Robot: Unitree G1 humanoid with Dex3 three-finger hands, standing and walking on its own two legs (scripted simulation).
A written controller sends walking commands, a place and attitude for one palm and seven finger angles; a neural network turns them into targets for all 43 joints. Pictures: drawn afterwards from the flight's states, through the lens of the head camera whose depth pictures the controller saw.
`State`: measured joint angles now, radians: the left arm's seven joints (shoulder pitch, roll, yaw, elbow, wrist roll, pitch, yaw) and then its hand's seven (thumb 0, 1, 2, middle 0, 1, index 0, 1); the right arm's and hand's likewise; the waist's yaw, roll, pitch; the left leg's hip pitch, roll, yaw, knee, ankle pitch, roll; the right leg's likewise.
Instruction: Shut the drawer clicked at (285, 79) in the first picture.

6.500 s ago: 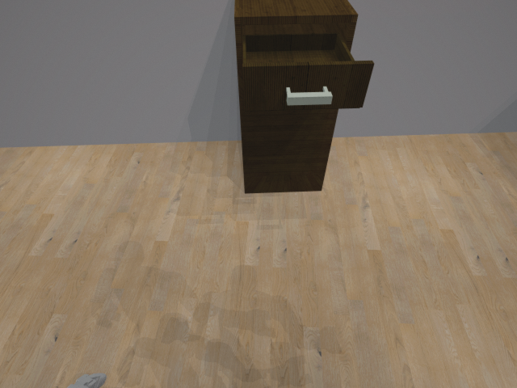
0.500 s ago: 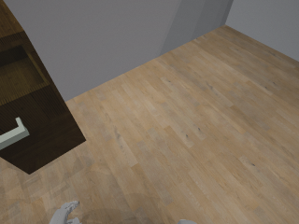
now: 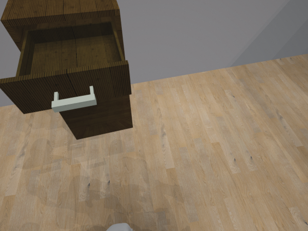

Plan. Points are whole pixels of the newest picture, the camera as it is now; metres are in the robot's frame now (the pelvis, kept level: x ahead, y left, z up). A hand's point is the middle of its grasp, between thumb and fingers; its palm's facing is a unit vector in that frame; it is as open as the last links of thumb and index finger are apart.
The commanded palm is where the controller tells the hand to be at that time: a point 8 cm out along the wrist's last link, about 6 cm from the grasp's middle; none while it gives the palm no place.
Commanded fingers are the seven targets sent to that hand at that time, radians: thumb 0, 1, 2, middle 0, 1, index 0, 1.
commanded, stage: turn to face it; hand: left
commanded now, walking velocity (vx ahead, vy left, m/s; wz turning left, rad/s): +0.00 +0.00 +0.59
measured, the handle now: (74, 97) +0.47 +0.29 +0.02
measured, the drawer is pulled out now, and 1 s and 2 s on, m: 0.30 0.30 0.30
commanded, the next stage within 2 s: take the last steps up to it in 0.64 s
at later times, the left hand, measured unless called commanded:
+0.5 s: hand out of the picture +0.08 +0.25 -0.14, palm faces +0.23 -0.94 -0.25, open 7.4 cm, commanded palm none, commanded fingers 0.00 0.90 0.90 -0.20 -0.30 -0.20 -0.30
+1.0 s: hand out of the picture -0.07 +0.15 -0.14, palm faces +0.44 -0.87 -0.23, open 7.3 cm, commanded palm none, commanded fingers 0.00 0.90 0.90 -0.20 -0.30 -0.20 -0.30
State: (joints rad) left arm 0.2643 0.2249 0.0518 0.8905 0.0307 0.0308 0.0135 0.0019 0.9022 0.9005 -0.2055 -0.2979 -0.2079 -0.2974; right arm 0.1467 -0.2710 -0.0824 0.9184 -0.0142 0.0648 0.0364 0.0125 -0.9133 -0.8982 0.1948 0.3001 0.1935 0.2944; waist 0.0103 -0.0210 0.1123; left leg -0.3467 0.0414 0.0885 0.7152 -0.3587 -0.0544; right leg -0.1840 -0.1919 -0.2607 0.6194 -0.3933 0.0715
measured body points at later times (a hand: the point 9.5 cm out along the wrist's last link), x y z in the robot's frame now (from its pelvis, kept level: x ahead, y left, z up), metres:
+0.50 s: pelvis +0.01 +0.03 +0.02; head +0.03 +0.04 +0.47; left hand +0.07 +0.30 -0.12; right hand +0.11 -0.20 -0.13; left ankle +0.01 +0.11 -0.72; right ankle +0.04 -0.12 -0.67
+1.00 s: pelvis +0.01 -0.01 +0.02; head +0.02 -0.03 +0.47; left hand -0.09 +0.19 -0.12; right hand +0.14 -0.24 -0.14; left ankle -0.07 +0.13 -0.67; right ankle +0.04 -0.11 -0.72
